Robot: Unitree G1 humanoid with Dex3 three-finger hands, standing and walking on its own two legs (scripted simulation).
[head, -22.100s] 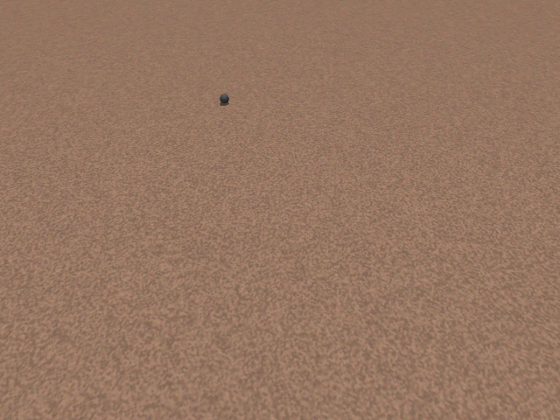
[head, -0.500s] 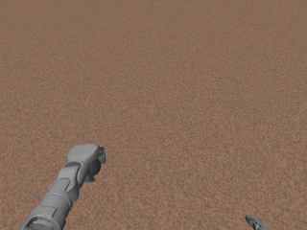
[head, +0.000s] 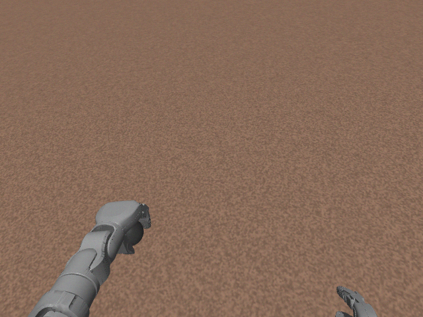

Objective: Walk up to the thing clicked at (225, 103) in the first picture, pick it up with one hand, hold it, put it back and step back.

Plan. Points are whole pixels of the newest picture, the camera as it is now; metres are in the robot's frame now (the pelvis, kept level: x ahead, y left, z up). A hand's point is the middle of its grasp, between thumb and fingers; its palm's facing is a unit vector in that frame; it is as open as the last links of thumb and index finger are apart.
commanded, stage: hold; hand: left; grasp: from above
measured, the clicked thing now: (129, 232) +0.31 +0.22 -0.07
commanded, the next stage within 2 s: crouch in 0.92 s
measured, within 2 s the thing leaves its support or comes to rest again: neither
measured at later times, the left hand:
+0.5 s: hand (122, 233) +0.29 +0.22 -0.03, palm faces -0.45 -0.06 -0.89, open 8.0 cm
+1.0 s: hand (124, 232) +0.29 +0.22 -0.03, palm faces -0.46 -0.06 -0.89, open 7.9 cm
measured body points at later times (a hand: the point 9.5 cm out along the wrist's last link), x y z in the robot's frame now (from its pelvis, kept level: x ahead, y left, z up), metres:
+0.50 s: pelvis +0.00 +0.00 +0.00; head +0.00 -0.02 +0.45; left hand +0.31 +0.22 +0.02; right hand +0.15 -0.25 -0.11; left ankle +0.01 +0.12 -0.73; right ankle +0.02 -0.13 -0.73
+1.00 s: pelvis +0.00 +0.00 +0.01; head +0.00 -0.02 +0.46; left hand +0.31 +0.22 +0.02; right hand +0.15 -0.25 -0.11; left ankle +0.01 +0.12 -0.73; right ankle +0.02 -0.13 -0.73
